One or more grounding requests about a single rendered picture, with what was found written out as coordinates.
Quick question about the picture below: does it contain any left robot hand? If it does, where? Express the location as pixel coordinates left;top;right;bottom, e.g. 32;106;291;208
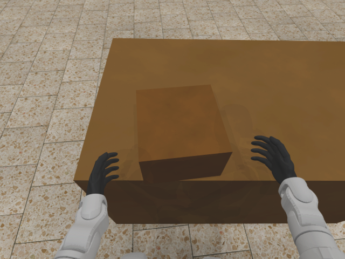
86;152;119;196

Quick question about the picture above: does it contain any pedestal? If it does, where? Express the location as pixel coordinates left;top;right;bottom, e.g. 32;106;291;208
73;38;345;224

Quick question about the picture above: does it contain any left robot forearm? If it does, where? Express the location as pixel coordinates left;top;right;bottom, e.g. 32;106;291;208
54;194;109;259

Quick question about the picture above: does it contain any right robot forearm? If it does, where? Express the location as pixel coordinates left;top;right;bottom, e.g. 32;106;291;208
278;177;345;259

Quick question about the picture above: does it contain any carton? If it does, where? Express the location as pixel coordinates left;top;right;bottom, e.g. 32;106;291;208
136;85;233;185

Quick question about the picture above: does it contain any right robot hand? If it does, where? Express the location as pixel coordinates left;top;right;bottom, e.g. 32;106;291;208
251;135;297;184

